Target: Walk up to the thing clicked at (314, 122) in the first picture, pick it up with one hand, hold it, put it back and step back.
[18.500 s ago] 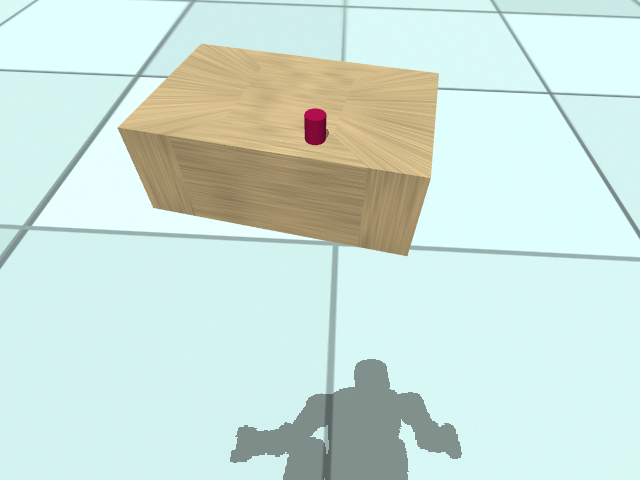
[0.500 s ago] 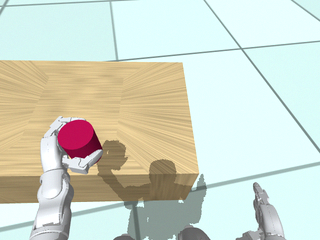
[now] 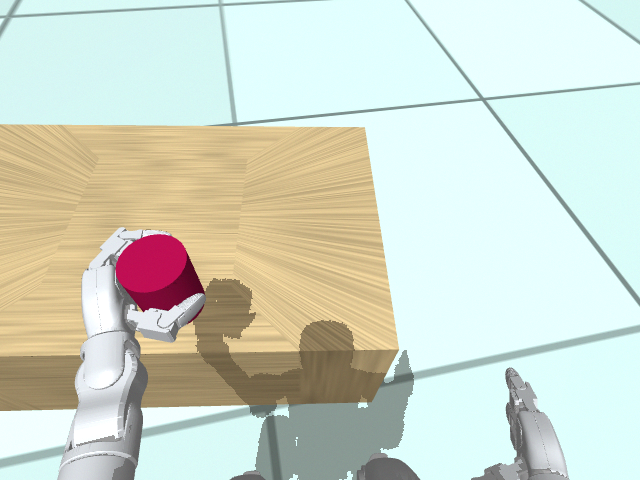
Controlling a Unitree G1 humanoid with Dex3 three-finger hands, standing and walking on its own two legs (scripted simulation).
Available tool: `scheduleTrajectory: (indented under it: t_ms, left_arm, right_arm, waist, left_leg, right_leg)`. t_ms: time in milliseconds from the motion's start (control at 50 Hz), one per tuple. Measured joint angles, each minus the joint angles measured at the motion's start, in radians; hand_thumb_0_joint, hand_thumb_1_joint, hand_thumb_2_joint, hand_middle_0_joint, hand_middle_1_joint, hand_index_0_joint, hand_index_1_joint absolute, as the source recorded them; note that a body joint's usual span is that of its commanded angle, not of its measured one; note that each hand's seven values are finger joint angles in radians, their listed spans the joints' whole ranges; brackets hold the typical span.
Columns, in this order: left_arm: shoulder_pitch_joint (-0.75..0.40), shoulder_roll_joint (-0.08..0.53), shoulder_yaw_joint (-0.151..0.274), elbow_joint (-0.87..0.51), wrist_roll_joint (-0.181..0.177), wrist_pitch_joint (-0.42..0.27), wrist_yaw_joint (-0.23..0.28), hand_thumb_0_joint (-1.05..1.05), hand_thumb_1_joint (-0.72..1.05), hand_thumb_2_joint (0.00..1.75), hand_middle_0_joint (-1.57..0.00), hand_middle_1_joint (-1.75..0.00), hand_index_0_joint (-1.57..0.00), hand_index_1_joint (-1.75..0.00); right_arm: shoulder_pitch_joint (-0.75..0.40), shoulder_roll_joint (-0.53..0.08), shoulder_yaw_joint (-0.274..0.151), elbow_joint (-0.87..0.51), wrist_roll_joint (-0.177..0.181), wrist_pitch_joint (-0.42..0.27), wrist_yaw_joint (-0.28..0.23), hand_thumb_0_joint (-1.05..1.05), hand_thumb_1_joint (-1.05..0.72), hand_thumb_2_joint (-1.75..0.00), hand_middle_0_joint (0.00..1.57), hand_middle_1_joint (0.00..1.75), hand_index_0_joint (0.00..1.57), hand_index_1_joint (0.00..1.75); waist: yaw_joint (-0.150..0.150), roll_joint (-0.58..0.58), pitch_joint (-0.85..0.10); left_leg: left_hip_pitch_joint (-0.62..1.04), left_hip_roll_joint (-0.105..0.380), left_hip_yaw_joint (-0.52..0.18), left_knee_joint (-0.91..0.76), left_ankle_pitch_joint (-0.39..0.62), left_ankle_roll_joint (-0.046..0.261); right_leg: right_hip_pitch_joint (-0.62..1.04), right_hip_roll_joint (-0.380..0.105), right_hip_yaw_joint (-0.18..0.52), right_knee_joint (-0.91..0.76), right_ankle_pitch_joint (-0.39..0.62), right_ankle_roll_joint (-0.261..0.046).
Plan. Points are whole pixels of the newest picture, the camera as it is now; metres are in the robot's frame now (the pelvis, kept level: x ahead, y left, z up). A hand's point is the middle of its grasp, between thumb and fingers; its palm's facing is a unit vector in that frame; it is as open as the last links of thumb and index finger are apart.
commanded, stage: crouch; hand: left
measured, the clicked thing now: (164, 283) +0.34 +0.18 +0.05
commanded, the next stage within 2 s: lower in 1.30 s
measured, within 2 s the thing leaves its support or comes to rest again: neither
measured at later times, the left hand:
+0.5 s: hand (168, 290) +0.39 +0.22 -0.05, palm faces +0.28 -0.96 -0.04, open 10.5 cm
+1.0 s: hand (179, 288) +0.43 +0.22 -0.12, palm faces +0.28 -0.96 -0.04, open 10.5 cm
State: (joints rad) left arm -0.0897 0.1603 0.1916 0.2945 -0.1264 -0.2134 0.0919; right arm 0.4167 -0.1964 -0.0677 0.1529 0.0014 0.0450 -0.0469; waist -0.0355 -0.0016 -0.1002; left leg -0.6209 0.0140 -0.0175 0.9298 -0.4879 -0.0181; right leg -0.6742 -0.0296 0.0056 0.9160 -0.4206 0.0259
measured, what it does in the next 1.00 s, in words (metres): lowers itself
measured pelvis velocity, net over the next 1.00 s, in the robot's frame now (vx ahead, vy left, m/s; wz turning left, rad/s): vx -0.04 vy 0.00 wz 0.00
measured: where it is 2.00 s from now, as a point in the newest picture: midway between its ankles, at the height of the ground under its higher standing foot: outside the picture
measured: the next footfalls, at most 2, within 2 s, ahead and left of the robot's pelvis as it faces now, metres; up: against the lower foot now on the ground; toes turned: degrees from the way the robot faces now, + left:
none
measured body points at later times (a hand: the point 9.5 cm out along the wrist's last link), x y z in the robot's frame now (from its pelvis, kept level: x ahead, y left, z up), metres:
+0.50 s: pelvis -0.02 +0.00 -0.04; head +0.11 +0.04 +0.39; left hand +0.37 +0.27 -0.05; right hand +0.14 -0.26 -0.05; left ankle -0.01 +0.13 -0.69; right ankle +0.02 -0.14 -0.69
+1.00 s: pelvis -0.04 +0.00 -0.09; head +0.12 +0.05 +0.33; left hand +0.41 +0.27 -0.11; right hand +0.12 -0.25 -0.08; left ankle -0.02 +0.13 -0.69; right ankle +0.02 -0.14 -0.69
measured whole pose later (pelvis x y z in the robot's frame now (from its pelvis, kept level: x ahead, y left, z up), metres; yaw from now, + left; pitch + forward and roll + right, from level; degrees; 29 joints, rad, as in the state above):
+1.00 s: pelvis -0.04 +0.00 -0.09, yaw +0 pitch +27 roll -3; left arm -0.62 0.44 0.47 1.08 -0.04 -0.61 0.03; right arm 0.40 -0.25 -0.03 -0.12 -0.07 0.04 0.06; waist -0.24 -0.03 -0.14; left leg -1.27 0.02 -0.07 1.40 -0.60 -0.02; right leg -1.29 -0.02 -0.03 1.32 -0.50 0.02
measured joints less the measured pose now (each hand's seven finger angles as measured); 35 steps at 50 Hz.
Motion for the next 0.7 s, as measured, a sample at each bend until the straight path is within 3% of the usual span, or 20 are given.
scheduleTrajectory:
  t_ms: [140, 220, 420, 540, 700]
  left_arm:
    - [-0.017, -0.005, 0.011, 0.069, -0.018, -0.030, -0.027, -0.01, -0.49, 1.11, -0.66, -1.05, -0.70, -1.08]
    - [-0.052, 0.003, 0.030, 0.140, 0.001, -0.072, -0.024, -0.02, -0.49, 1.11, -0.66, -1.05, -0.71, -1.08]
    - [-0.255, 0.103, 0.139, 0.417, 0.020, -0.235, -0.035, -0.02, -0.50, 1.11, -0.67, -1.04, -0.71, -1.07]
    - [-0.363, 0.166, 0.159, 0.559, 0.029, -0.300, -0.059, -0.02, -0.50, 1.11, -0.67, -1.04, -0.72, -1.06]
    - [-0.447, 0.185, 0.199, 0.682, 0.051, -0.347, -0.064, -0.02, -0.50, 1.11, -0.68, -1.03, -0.72, -1.05]
  right_arm:
    - [-0.004, -0.001, 0.007, -0.013, 0.003, -0.018, 0.008, -0.01, 0.54, -0.05, 0.05, 0.06, 0.05, 0.05]
    - [-0.005, -0.007, 0.006, -0.030, -0.007, -0.023, 0.014, -0.01, 0.54, -0.05, 0.05, 0.06, 0.05, 0.05]
    - [-0.026, -0.026, 0.005, -0.104, -0.043, -0.030, 0.046, -0.01, 0.53, -0.05, 0.05, 0.06, 0.05, 0.05]
    - [-0.014, -0.042, 0.021, -0.154, -0.059, -0.026, 0.069, -0.01, 0.53, -0.05, 0.05, 0.06, 0.05, 0.05]
    - [-0.011, -0.043, 0.030, -0.183, -0.063, -0.023, 0.094, -0.01, 0.52, -0.05, 0.06, 0.06, 0.05, 0.05]
  waist:
    - [-0.006, -0.012, 0.016]
    - [-0.018, -0.025, 0.024]
    - [-0.080, -0.050, 0.035]
    - [-0.113, -0.045, 0.009]
    - [-0.151, -0.027, -0.025]
  left_leg:
    - [-0.021, -0.003, -0.001, 0.005, 0.002, 0.001]
    - [-0.060, -0.003, -0.003, 0.032, -0.005, 0.000]
    - [-0.258, -0.002, -0.018, 0.170, -0.034, -0.003]
    - [-0.376, 0.000, -0.032, 0.255, -0.057, -0.004]
    - [-0.478, 0.003, -0.037, 0.340, -0.086, 0.001]
  right_leg:
    - [-0.021, -0.002, 0.000, 0.007, 0.000, 0.001]
    - [-0.059, -0.003, -0.001, 0.032, -0.006, 0.000]
    - [-0.246, 0.000, -0.012, 0.150, -0.026, -0.003]
    - [-0.352, 0.003, -0.022, 0.217, -0.041, -0.002]
    - [-0.448, 0.007, -0.025, 0.284, -0.059, 0.003]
